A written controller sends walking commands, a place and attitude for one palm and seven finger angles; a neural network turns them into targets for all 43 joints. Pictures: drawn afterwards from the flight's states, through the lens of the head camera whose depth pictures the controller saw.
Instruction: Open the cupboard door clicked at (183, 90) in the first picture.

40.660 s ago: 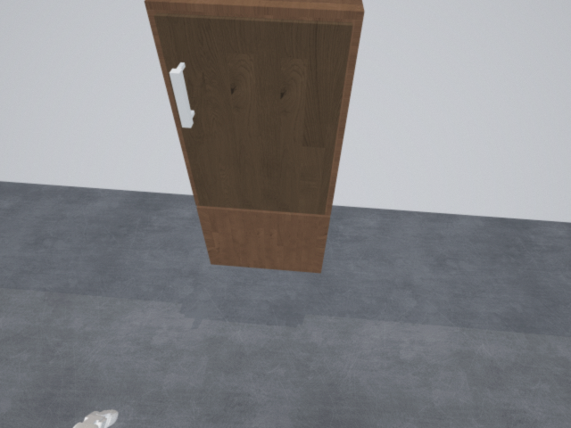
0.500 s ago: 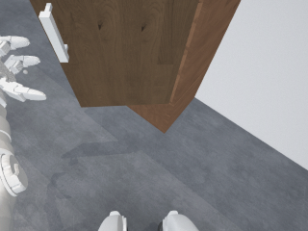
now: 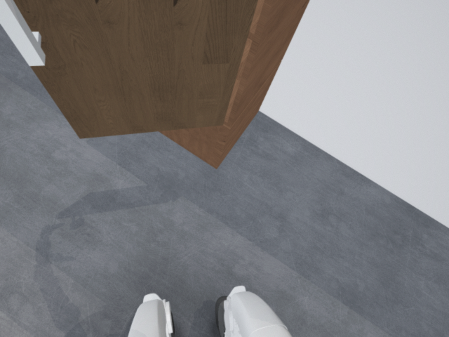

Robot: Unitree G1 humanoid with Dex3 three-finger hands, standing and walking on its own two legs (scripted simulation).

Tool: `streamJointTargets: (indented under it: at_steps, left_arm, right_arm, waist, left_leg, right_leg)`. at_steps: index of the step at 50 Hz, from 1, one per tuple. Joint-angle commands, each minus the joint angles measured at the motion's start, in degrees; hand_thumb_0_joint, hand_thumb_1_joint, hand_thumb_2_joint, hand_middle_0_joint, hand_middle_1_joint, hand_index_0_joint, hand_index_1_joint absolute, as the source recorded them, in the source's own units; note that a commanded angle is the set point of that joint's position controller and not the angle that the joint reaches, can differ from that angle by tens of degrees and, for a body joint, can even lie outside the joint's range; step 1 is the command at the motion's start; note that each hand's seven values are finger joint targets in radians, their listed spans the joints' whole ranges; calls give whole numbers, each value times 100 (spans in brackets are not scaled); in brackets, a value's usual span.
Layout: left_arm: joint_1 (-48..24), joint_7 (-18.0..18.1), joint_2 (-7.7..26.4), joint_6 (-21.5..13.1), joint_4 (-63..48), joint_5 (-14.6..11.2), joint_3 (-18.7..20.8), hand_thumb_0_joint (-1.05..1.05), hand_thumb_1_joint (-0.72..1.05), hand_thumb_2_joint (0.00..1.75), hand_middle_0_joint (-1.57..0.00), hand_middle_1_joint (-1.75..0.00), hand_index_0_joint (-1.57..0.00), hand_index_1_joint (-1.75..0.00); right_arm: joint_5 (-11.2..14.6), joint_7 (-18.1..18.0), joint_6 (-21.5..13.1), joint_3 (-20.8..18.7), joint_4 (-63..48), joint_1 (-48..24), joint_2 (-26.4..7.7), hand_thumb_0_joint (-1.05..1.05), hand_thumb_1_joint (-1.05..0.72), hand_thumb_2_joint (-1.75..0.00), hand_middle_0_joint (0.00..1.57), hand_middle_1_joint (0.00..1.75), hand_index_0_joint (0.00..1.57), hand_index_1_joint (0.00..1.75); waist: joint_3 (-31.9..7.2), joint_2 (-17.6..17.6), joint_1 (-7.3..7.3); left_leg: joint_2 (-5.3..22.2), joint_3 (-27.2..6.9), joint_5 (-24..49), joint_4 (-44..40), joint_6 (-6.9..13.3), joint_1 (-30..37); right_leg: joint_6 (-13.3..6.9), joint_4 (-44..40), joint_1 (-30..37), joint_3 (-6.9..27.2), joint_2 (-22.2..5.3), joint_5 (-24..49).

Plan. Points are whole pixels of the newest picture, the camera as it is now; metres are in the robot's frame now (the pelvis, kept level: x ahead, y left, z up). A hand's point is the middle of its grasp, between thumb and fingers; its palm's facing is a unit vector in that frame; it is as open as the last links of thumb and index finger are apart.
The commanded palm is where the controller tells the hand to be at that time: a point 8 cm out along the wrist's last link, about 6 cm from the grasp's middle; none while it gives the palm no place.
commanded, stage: move the hooked fingers beside the handle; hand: left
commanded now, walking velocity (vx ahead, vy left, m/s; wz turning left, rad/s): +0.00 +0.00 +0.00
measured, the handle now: (15, 13) +0.61 +0.25 +0.10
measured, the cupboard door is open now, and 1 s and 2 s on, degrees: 44 44 44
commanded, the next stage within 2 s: slide the fingers in behind the handle in 1.08 s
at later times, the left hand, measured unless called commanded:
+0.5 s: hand out of the picture +0.54 +0.31 +0.11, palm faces +0.05 -1.00 +0.00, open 14.0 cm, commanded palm +0.53 +0.34 +0.10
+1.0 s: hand out of the picture +0.55 +0.31 +0.11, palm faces +0.08 -1.00 -0.02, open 14.0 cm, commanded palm +0.54 +0.34 +0.10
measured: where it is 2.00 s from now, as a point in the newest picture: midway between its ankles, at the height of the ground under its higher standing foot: outside the picture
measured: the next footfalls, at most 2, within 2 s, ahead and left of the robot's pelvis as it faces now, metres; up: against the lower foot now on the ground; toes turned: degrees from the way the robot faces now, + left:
none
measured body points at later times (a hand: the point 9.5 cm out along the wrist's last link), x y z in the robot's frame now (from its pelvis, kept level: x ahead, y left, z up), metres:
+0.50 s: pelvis +0.02 +0.02 +0.00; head +0.17 +0.07 +0.42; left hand +0.54 +0.37 +0.11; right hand -0.02 -0.24 -0.08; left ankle +0.01 +0.10 -0.68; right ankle +0.00 -0.12 -0.68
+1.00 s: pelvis +0.00 +0.00 +0.00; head +0.18 +0.04 +0.41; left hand +0.54 +0.36 +0.11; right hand -0.03 -0.26 -0.09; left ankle +0.01 +0.10 -0.68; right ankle +0.00 -0.12 -0.68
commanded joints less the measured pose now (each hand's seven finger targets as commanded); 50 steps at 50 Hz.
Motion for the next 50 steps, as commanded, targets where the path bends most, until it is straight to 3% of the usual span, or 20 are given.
streamJointTargets:
  at_steps: [1, 3, 4, 6, 8, 10, 13, 16, 21, 24, 27, 31, 33, 34, 36, 38, 44, 47, 48, 50]
  left_arm:
    - [-2250, -18, 1946, -419, -1378, -162, 328, 0, -50, 30, -30, -120, -30, -120]
    - [-2058, -52, 1783, -418, -1352, -225, 306, 0, -50, 30, -30, -120, -30, -120]
    - [-1981, -77, 1592, -350, -1230, -228, 164, 0, -50, 30, -30, -120, -30, -120]
    - [-1901, -77, 1648, -220, -1120, -193, 175, 0, -50, 30, -30, -120, -30, -120]
    - [-1955, -54, 1641, -216, -1333, -185, 201, 0, -50, 30, -30, -120, -30, -120]
    - [-1999, 21, 1825, -238, -1422, -165, 353, 0, -50, 30, -30, -120, -30, -120]
    - [-2136, 145, 1914, -493, -2079, -188, 551, 0, -50, 30, -30, -120, -30, -120]
    - [-2044, 182, 1516, -550, -2093, -226, 374, 0, -50, 30, -30, -120, -30, -120]
    - [-1852, 138, 1016, -215, -1508, -203, -52, 0, -50, 30, -30, -120, -30, -120]
    - [-1820, 185, 983, -228, -1691, -196, -54, 0, -50, 30, -30, -120, -30, -120]
    - [-2067, 285, 789, -434, -2139, -281, -98, 0, -50, 30, -30, -120, -30, -120]
    - [-2074, 390, 961, -525, -1905, -335, 120, 0, -50, 30, -30, -120, -30, -120]
    - [-2069, 445, 1176, -509, -1764, -238, 205, 0, -50, 30, -30, -120, -30, -120]
    - [-2048, 459, 991, -434, -1488, -194, 8, 0, -50, 30, -30, -120, -30, -120]
    - [-1988, 501, 1351, -373, -1314, -71, 137, 0, -50, 30, -30, -120, -30, -120]
    - [-2117, 516, 1522, -440, -1473, -13, 170, 0, -50, 30, -30, -120, -30, -120]
    - [-2313, 281, 1917, -555, -1459, -118, 339, 0, -50, 30, -30, -120, -30, -120]
    - [-2428, 124, 1642, -449, -1288, -145, 66, 0, -50, 30, -30, -120, -30, -120]
    - [-2346, 99, 1837, -414, -1249, -117, 186, 0, -50, 30, -30, -120, -30, -120]
    - [-2251, 50, 1764, -335, -1273, -123, 121, 0, -50, 30, -30, -120, -30, -120]
  right_arm:
    - [-70, -82, -13, -403, -116, 1297, -1174, 0, -90, -90, 20, 30, 20, 30]
    - [-78, -49, 15, -415, -118, 1339, -1175, 0, -90, -90, 20, 30, 20, 30]
    - [-70, -33, 35, -407, -101, 1329, -1162, 0, -90, -90, 20, 30, 20, 30]
    - [-59, -21, 75, -399, -140, 1335, -1179, 0, -90, -90, 20, 30, 20, 30]
    - [-75, -5, 87, -413, -162, 1364, -1181, 0, -90, -90, 20, 30, 20, 30]
    - [-105, 5, 102, -423, -141, 1404, -1205, 0, -90, -90, 20, 30, 20, 30]
    - [-166, 68, 117, -487, -140, 1482, -1198, 0, -90, -90, 20, 30, 20, 30]
    - [-172, 140, 154, -516, -81, 1440, -1150, 0, -90, -90, 20, 30, 20, 30]
    - [-122, 133, 203, -496, -68, 1423, -1151, 0, -90, -90, 20, 30, 20, 30]
    - [-150, 127, 208, -501, -88, 1462, -1142, 0, -90, -90, 20, 30, 20, 30]
    - [-200, 160, 200, -539, -69, 1465, -1108, 0, -90, -90, 20, 30, 20, 30]
    - [-178, 165, 187, -534, -62, 1395, -1135, 0, -90, -90, 20, 30, 20, 30]
    - [-163, 148, 168, -506, -66, 1355, -1141, 0, -90, -90, 20, 30, 20, 30]
    - [-125, 148, 168, -469, -75, 1315, -1112, 0, -90, -90, 20, 30, 20, 30]
    - [-113, 125, 147, -429, -128, 1280, -1138, 0, -90, -90, 20, 30, 20, 30]
    - [-118, 89, 133, -409, -158, 1267, -1140, 0, -90, -90, 20, 30, 20, 30]
    - [-90, 24, 80, -378, -142, 1258, -1165, 0, -90, -90, 20, 30, 20, 30]
    - [-56, 6, 82, -342, -103, 1281, -1128, 0, -90, -90, 20, 30, 20, 30]
    - [-59, -12, 90, -341, -91, 1300, -1151, 0, -90, -90, 20, 30, 20, 30]
    - [-54, -15, 96, -341, -97, 1323, -1152, 0, -90, -90, 20, 30, 20, 30]
  waist:
    - [-3302, 1462, 81]
    - [-3318, 1493, 105]
    - [-3121, 1505, 71]
    - [-2888, 1325, 66]
    - [-3046, 1566, 140]
    - [-2987, 1392, 103]
    - [-3534, 1831, 214]
    - [-3392, 2048, 182]
    - [-2773, 1612, 55]
    - [-2878, 1805, 118]
    - [-3050, 1891, 65]
    - [-2981, 1396, 57]
    - [-2939, 1519, 102]
    - [-2696, 1449, 11]
    - [-2542, 1255, 41]
    - [-2779, 1442, 55]
    - [-3072, 1357, -19]
    - [-2965, 1425, -103]
    - [-3017, 1438, -61]
    - [-3082, 1530, -42]
  left_leg:
    - [-126, -271, 2850, -309, 116, 2652]
    - [-97, -338, 3127, -341, 73, 2904]
    - [-90, -337, 3111, -353, 65, 2881]
    - [-97, -320, 2890, -390, 92, 2664]
    - [-93, -367, 3072, -423, 54, 2911]
    - [-77, -383, 3075, -394, 64, 2852]
    - [-25, -516, 3854, -383, -65, 3530]
    - [12, -546, 4145, -352, -153, 3853]
    - [-18, -571, 3560, -496, -83, 3443]
    - [-1, -626, 3953, -500, -157, 3690]
    - [28, -677, 4199, -456, -200, 3972]
    - [-43, -574, 3524, -489, -78, 3480]
    - [-74, -533, 3410, -466, -59, 3324]
    - [-97, -472, 3110, -464, -14, 3118]
    - [-128, -411, 2639, -475, 55, 2674]
    - [-137, -386, 2706, -445, 58, 2724]
    - [-137, -294, 2617, -258, 124, 2380]
    - [-153, -288, 2532, -228, 148, 2321]
    - [-132, -310, 2598, -219, 139, 2354]
    - [-133, -303, 2664, -213, 136, 2389]
  right_leg:
    - [36, -394, 904, 259, 102, 2015]
    - [19, -373, 734, 189, 126, 2058]
    - [23, -393, 602, 159, 129, 2012]
    - [41, -432, 607, 145, 130, 1885]
    - [17, -413, 507, 107, 138, 1856]
    - [23, -423, 515, 100, 150, 1855]
    - [-19, -355, 460, 50, 181, 2010]
    - [-27, -417, 207, 18, 202, 1914]
    - [-11, -511, 113, -43, 196, 1627]
    - [-33, -499, 46, -64, 186, 1666]
    - [-52, -483, -5, -61, 202, 1713]
    - [-32, -489, 365, -9, 199, 1754]
    - [-39, -455, 391, 29, 169, 1772]
    - [-19, -488, 317, 45, 165, 1689]
    - [-3, -490, 511, 90, 150, 1590]
    - [-5, -443, 584, 124, 124, 1677]
    - [28, -368, 915, 228, 147, 1926]
    - [34, -354, 781, 210, 149, 1874]
    - [47, -355, 765, 192, 139, 1878]
    - [43, -339, 729, 192, 145, 1922]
